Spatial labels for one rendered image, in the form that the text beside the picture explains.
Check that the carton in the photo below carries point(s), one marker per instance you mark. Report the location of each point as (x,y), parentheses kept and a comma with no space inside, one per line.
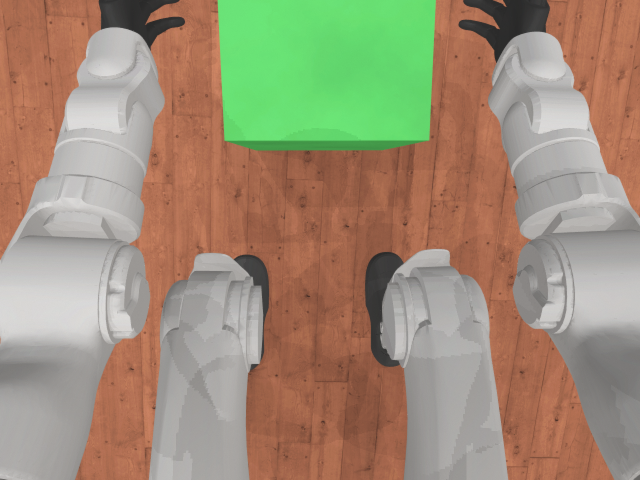
(326,74)

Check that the left robot hand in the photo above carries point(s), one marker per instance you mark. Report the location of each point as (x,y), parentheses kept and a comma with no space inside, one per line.
(133,15)

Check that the robot thigh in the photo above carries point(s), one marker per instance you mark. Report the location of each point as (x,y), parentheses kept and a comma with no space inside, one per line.
(454,427)
(200,415)

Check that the robot left thigh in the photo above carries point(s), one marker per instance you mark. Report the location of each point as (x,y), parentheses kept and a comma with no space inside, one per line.
(200,415)

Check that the right robot forearm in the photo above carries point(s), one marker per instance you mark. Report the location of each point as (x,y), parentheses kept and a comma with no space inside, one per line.
(553,153)

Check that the robot right thigh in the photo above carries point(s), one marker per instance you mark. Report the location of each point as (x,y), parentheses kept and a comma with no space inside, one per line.
(454,427)

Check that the left robot upper arm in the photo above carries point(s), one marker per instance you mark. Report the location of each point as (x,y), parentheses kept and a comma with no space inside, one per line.
(65,302)

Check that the right robot upper arm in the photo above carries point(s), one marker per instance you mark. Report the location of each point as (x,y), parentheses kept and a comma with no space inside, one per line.
(583,289)

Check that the left robot forearm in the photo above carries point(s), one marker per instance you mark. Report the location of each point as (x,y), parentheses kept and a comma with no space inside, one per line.
(94,185)

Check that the right robot hand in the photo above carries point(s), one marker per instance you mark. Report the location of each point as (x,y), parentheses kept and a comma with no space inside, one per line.
(518,17)

